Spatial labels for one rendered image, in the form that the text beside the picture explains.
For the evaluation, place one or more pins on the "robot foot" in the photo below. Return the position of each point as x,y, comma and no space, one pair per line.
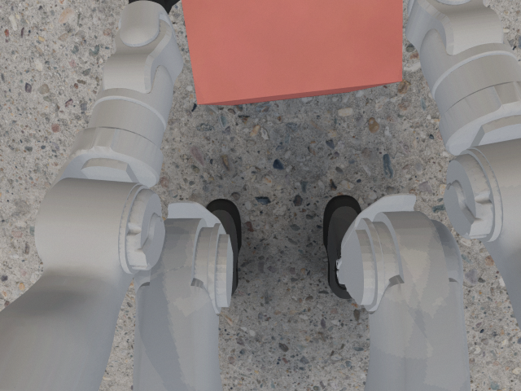
227,212
339,214

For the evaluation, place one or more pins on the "robot right upper arm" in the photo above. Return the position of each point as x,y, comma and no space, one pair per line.
483,201

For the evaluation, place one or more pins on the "robot left forearm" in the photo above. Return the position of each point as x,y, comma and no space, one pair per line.
123,139

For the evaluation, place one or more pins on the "robot right forearm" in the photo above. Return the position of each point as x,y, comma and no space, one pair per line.
471,70

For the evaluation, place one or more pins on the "right robot foot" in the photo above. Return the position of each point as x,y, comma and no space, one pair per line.
339,214

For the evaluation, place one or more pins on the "left robot foot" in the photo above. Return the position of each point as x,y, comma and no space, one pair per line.
227,212

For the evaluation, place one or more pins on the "robot left upper arm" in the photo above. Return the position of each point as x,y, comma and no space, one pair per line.
93,236

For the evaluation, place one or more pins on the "carton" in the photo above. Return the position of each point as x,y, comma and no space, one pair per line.
253,51

